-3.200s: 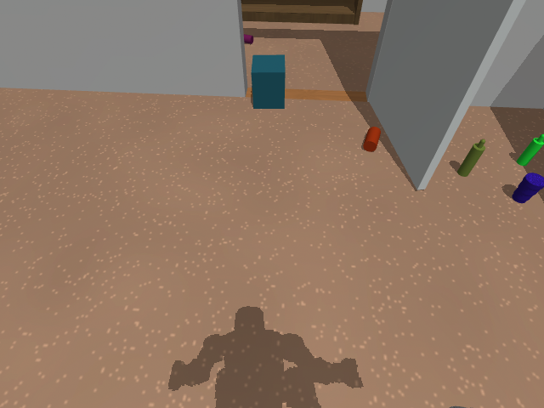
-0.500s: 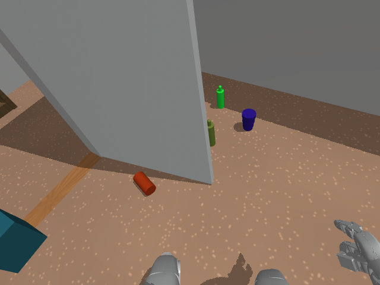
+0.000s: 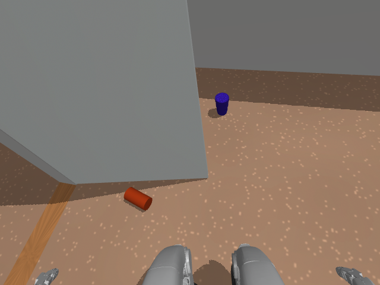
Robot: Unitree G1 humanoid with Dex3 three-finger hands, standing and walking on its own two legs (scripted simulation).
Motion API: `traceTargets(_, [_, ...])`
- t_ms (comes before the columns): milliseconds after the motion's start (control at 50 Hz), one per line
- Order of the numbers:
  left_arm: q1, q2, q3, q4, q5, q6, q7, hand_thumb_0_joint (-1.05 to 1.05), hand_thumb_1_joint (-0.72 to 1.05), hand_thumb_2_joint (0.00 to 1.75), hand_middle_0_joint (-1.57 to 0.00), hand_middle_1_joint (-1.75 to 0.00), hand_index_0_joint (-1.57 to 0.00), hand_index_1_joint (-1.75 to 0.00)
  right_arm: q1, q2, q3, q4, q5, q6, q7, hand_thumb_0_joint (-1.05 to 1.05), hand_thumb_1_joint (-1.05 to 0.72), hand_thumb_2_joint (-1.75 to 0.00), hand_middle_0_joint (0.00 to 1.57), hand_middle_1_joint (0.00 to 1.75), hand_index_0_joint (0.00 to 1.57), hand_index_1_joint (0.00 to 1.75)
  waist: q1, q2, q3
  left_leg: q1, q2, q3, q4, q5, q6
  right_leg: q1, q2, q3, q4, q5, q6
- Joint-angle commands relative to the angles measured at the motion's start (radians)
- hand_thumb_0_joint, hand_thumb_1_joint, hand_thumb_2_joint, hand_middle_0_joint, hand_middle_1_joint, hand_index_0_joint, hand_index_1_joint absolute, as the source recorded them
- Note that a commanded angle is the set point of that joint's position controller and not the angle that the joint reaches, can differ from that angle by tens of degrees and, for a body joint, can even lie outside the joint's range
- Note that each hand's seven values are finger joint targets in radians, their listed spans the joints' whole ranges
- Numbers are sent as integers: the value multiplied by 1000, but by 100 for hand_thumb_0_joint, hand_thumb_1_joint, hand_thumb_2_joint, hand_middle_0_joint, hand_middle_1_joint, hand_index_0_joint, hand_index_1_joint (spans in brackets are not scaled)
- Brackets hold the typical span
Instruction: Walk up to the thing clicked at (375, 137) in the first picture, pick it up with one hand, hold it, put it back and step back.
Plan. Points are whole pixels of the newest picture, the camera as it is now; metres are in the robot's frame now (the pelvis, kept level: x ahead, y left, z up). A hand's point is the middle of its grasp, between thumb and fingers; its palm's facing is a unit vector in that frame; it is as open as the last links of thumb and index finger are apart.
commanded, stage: walk up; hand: left
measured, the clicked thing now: (138, 198) +0.55 +0.35 -0.69
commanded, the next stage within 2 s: none
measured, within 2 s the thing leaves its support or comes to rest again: neither
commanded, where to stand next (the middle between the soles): +0.05 +0.43 m, yaw -34 degrees
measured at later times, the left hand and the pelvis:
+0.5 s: hand out of the picture +0.15 +0.57 -0.12, palm faces -0.23 -0.78 -0.58, open 7.4 cm; pelvis -0.01 +0.28 +0.00, yaw -13 degrees
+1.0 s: hand out of the picture +0.18 +0.79 -0.13, palm faces -0.31 -0.73 -0.61, open 7.4 cm; pelvis -0.04 +0.54 -0.03, yaw -25 degrees
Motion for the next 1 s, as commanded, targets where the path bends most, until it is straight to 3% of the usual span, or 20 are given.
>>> traceTargets(0, [32,329,105,-94,2,-14,41,0,90,90,-20,-30,-20,-30,-40,-251,-80,-122,5,-20,-6,0,-90,-90,20,30,20,30,27,-108,-117,-112,102,-168,164,101,15,22,-341,525,-414,-115,-207])
traceTargets(160, [34,424,149,-95,55,-17,10,0,90,90,-20,-30,-20,-30,-59,-201,-79,-152,3,-8,39,0,-90,-90,20,30,20,30,51,-379,-92,-11,94,-49,-93,86,41,-125,-184,401,-324,-300,-140])
traceTargets(240, [21,423,147,-93,54,-18,11,0,90,90,-20,-30,-20,-30,4,-211,-95,-147,7,-23,32,0,-90,-90,20,30,20,30,20,-380,-178,126,62,-21,-355,-41,68,-86,-214,446,-222,-86,-134])
traceTargets(280, [-34,302,107,-101,42,-7,19,0,90,90,-20,-30,-20,-30,227,-239,-123,-76,-15,-44,11,0,-90,-90,20,30,20,30,-122,-101,-217,405,42,-66,-693,16,62,-279,-61,249,225,4,-34])
traceTargets(300, [-6,158,64,-116,25,-5,32,0,90,90,-20,-30,-20,-30,185,-341,-132,-95,-31,-58,-6,0,-90,-90,20,30,20,30,-88,274,-153,390,277,-412,-779,307,76,-553,165,113,508,-351,22])
traceTargets(340, [-55,282,64,-92,30,-10,64,0,90,90,-20,-30,-20,-30,-43,-417,-133,-141,9,-63,-25,0,-90,-90,20,30,20,30,-23,267,-94,156,424,-705,-954,170,239,-441,14,191,572,-281,-7])
traceTargets(400, [73,289,85,8,-22,5,33,0,90,90,-20,-30,-20,-30,-84,-218,-91,-160,-12,-68,-37,0,-90,-90,20,30,20,30,24,34,-65,295,195,-242,-734,553,57,-379,21,187,492,-137,9])
traceTargets(480, [107,238,65,-2,-31,9,22,0,90,90,-20,-30,-20,-30,-15,-194,-84,-145,-5,-62,-39,0,-90,-90,20,30,20,30,13,101,-154,463,186,-143,-647,861,92,-242,-1,91,271,-115,16])
traceTargets(540, [165,228,71,-14,-30,7,22,0,90,90,-20,-30,-20,-30,-27,-169,-76,-174,-12,-49,-34,0,-90,-90,20,30,20,30,40,73,-170,377,189,-83,-605,843,94,-48,-24,67,67,-22,5])
traceTargets(600, [351,248,90,26,-15,2,36,0,90,90,-20,-30,-20,-30,-118,-147,-71,-218,5,-35,-21,0,-90,-90,20,30,20,30,164,-43,-211,126,116,18,-391,741,-18,368,-46,66,-266,231,-44])
traceTargets(620, [338,292,108,8,-2,3,43,0,90,90,-20,-30,-20,-30,-70,-107,-61,-206,18,-36,-21,0,-90,-90,20,30,20,30,177,-205,-220,-43,41,17,-172,380,-63,500,-146,270,-299,306,-115])
traceTargets(640, [263,316,113,-44,13,1,48,0,90,90,-20,-30,-20,-30,28,-113,-60,-189,20,-26,-21,0,-90,-90,20,30,20,30,126,-281,-283,-193,18,-69,75,-63,-86,533,-414,620,-297,384,-234])
traceTargets(680, [37,379,122,-130,15,-10,67,0,90,90,-20,-30,-20,-30,30,-213,-97,-200,1,-5,-47,0,-90,-90,20,30,20,30,70,-259,-231,-206,121,-266,332,-94,-68,245,-621,876,-390,182,-400])
traceTargets(740, [-54,295,95,-120,10,-22,60,0,90,90,-20,-30,-20,-30,-3,-231,-107,-135,15,-10,-16,0,-90,-90,20,30,20,30,24,-88,-109,-8,86,-179,263,107,2,-62,-340,480,-344,-69,-225])
traceTargets(820, [-57,340,106,-80,45,-16,26,0,90,90,-20,-30,-20,-30,31,-171,-77,-95,30,4,17,0,-90,-90,20,30,20,30,22,-281,-109,78,74,-40,6,139,35,-109,-135,290,-272,-279,-97])
traceTargets(880, [-101,345,111,-92,78,11,-12,0,90,90,-20,-30,-20,-30,81,-178,-71,-34,75,-26,0,0,-90,-90,20,30,20,30,37,-480,-176,259,18,102,-353,-9,-1,-95,-78,254,-262,-370,-84])
traceTargets(920, [-85,314,111,-80,70,45,-35,0,90,90,-20,-30,-20,-30,218,-192,-78,52,75,-56,-32,0,-90,-90,20,30,20,30,-8,-329,-218,391,-37,150,-625,50,-28,-113,-13,210,-22,-418,-69])
traceTargets(940, [-90,245,96,-87,64,59,-36,0,90,90,-20,-30,-20,-30,292,-228,-87,88,63,-73,-49,0,-90,-90,20,30,20,30,-57,-138,-158,434,-23,43,-733,-3,-21,-256,59,240,208,-416,-51])
traceTargets(960, [-96,140,65,-110,49,61,-38,0,90,90,-20,-30,-20,-30,259,-327,-103,69,36,-91,-64,0,-90,-90,20,30,20,30,-44,76,-52,334,242,-403,-879,-318,30,-461,135,280,457,-320,-11])
traceTargets(980, [-178,165,69,-129,46,53,-34,0,90,90,-20,-30,-20,-30,81,-437,-108,31,53,-104,-68,0,-90,-90,20,30,20,30,2,45,66,152,504,-794,-1070,-405,188,-541,87,351,489,-196,23])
